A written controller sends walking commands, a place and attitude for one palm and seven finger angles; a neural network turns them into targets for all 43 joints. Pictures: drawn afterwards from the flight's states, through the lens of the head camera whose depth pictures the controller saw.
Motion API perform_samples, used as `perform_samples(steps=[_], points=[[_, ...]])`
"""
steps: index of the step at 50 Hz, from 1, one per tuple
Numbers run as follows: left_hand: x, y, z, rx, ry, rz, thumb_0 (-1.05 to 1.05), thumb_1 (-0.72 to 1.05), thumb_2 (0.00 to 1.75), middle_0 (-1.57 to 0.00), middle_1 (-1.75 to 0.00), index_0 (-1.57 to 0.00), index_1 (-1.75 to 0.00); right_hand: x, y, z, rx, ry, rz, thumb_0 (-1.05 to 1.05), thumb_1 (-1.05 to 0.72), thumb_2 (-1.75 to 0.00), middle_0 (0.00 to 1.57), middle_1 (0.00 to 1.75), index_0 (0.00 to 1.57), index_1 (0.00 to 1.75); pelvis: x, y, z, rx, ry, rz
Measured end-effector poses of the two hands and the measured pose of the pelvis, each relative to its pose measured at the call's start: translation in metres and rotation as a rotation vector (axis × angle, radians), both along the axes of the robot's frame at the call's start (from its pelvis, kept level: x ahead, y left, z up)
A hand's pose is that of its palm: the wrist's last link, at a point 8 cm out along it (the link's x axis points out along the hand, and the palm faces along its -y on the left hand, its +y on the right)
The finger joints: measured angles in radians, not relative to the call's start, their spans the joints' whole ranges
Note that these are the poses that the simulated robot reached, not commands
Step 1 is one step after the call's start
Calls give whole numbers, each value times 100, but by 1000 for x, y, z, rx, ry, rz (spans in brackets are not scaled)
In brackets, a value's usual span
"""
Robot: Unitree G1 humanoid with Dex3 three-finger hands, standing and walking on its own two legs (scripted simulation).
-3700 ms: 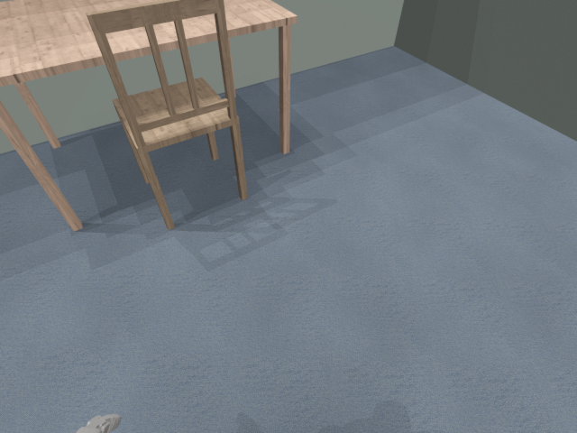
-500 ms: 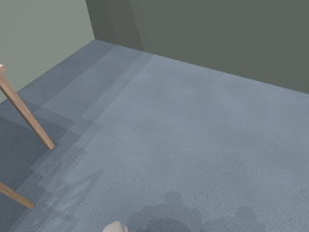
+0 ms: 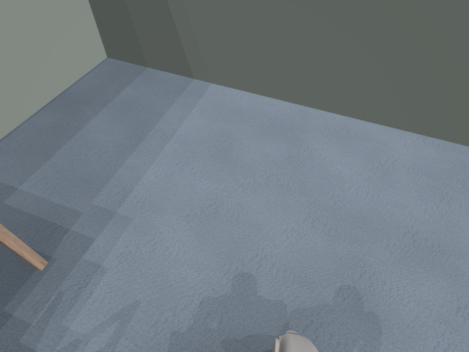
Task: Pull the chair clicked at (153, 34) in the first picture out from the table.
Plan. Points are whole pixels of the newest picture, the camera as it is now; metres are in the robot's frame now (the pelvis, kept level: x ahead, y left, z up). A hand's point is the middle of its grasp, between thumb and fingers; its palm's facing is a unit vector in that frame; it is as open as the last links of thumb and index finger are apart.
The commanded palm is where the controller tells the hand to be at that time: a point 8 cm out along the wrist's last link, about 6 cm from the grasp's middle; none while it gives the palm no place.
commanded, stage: turn to face it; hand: left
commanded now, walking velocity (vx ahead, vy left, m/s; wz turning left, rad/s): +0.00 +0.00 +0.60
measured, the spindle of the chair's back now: out of the picture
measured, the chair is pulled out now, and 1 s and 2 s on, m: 0.00 0.00 0.00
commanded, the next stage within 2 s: none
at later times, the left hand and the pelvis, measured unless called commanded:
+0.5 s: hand out of the picture +0.14 +0.20 -0.20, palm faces +0.28 -0.95 -0.17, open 7.3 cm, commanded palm none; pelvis +0.09 +0.00 -0.03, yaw +15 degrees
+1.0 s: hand out of the picture +0.09 +0.19 -0.16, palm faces +0.50 -0.81 -0.29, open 7.4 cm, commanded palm none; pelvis +0.09 -0.05 -0.01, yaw +31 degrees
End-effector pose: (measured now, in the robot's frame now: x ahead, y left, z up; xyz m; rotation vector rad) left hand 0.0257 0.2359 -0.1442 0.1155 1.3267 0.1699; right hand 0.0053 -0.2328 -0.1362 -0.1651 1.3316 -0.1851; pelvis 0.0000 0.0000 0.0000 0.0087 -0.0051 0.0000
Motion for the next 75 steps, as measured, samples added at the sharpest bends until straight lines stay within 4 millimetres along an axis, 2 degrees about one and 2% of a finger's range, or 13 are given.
perform_samples(steps=[5,8,12,17,22,26,38,43,49,59,64,70,75], points=[[86,-12,3,59,-106,-76,1,92,89,-19,-29,-19,-30,-15,-6,-19,62,151,-61,0,-93,-90,20,30,19,30,40,-21,-11,17,2,17],[120,-26,2,77,-169,-79,0,92,89,-19,-29,-19,-30,-10,-12,-33,97,221,-64,0,-92,-90,20,30,19,30,60,-32,-20,9,1,47],[133,-40,8,60,-209,-28,0,91,89,-20,-29,-19,-30,28,-17,-31,100,210,-13,1,-92,-90,19,30,19,30,73,-36,-14,6,-9,102],[129,-36,9,51,-219,62,-1,93,89,-20,-30,-20,-30,103,-20,-21,70,76,84,1,-91,-90,19,30,19,30,81,-33,-9,-1,-10,163],[111,-13,-9,34,-197,141,-1,92,89,-20,-30,-20,-30,174,-15,-8,3,-61,195,1,-92,-90,19,30,19,30,86,-19,-16,-27,-18,225],[87,12,-32,18,-149,212,0,92,89,-20,-30,-20,-30,212,-3,-2,-55,-147,274,0,-92,-90,19,30,19,30,87,-3,-29,-39,-17,265],[36,39,1,84,-76,343,1,91,89,-20,-29,-19,-30,235,22,16,-41,-113,414,0,-91,-90,20,30,20,30,89,2,-3,-48,24,387],[33,30,10,118,-100,385,1,91,89,-19,-29,-19,-30,241,19,8,-6,-98,455,0,-91,-90,20,30,20,30,89,-12,-4,-42,19,448],[31,0,18,165,-174,432,1,91,89,-20,-29,-19,-30,255,0,-12,36,-81,508,0,-90,-90,20,30,20,30,89,-42,-13,-20,17,526],[-24,-56,25,148,-126,562,1,91,89,-20,-30,-20,-30,288,-8,-2,28,-80,639,1,-91,-90,19,30,19,30,84,-61,-3,18,-5,673],[-60,-66,11,111,-102,645,1,90,89,-20,-30,-20,-30,298,15,2,-8,-66,742,1,-91,-90,19,30,19,30,74,-56,-6,11,1,745],[-127,-66,-21,58,-29,770,1,90,89,-20,-30,-20,-30,306,74,7,-27,-149,881,1,-91,-90,19,30,19,30,51,-38,-21,-5,9,820],[-159,-57,-15,57,27,827,1,91,89,-20,-29,-20,-30,294,103,23,-17,-189,937,0,-91,-90,20,30,20,30,40,-31,-10,-41,-1,862]])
